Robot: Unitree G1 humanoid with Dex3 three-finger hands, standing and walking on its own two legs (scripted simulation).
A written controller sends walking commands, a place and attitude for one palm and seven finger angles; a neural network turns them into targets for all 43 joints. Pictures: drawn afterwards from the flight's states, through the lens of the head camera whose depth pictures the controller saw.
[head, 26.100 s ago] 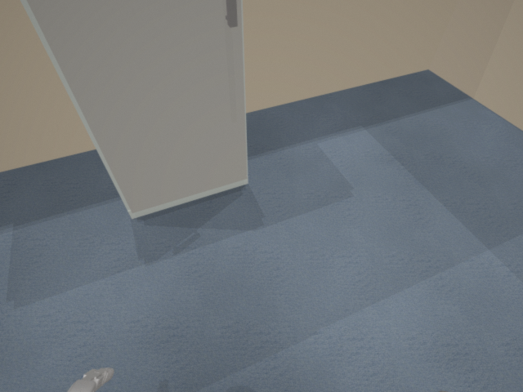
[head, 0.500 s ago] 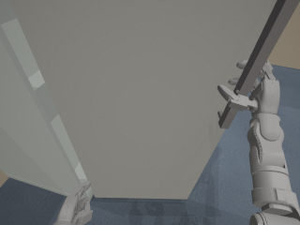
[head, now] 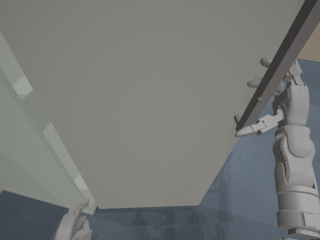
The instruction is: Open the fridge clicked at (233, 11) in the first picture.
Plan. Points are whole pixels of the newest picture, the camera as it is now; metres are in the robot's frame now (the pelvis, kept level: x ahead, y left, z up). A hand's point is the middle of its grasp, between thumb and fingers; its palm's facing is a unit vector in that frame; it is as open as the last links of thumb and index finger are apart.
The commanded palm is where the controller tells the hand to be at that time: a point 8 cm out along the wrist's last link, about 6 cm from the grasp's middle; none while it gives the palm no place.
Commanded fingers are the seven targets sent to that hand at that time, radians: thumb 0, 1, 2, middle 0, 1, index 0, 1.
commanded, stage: slip the hand off the handle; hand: right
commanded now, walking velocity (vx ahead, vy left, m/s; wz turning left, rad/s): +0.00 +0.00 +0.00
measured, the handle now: (269, 70) +0.41 -0.19 +0.26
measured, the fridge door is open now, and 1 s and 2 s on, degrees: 74 73 73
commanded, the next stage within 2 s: draw the hand back to the body in 1.26 s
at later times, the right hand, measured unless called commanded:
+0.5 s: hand (293, 102) +0.37 -0.25 +0.21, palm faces +0.15 +0.98 -0.14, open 14.7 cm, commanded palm +0.34 -0.30 +0.22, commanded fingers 0.00 0.55 -0.20 0.25 1.15 0.25 1.15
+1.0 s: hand (315, 132) +0.28 -0.25 +0.22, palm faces +0.20 +0.97 -0.16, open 14.7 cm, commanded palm +0.25 -0.30 +0.22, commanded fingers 0.00 0.55 -0.20 0.25 1.15 0.25 1.15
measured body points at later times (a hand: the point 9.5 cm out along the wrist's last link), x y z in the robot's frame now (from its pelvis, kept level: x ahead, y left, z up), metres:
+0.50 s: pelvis +0.01 -0.03 +0.00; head +0.02 -0.02 +0.45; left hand +0.17 +0.21 -0.10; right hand +0.35 -0.30 +0.22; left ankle +0.01 +0.10 -0.73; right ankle +0.01 -0.14 -0.73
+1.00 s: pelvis +0.00 -0.02 +0.00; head -0.02 -0.01 +0.45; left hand +0.20 +0.19 -0.08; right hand +0.27 -0.30 +0.22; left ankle +0.01 +0.10 -0.73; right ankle +0.01 -0.14 -0.73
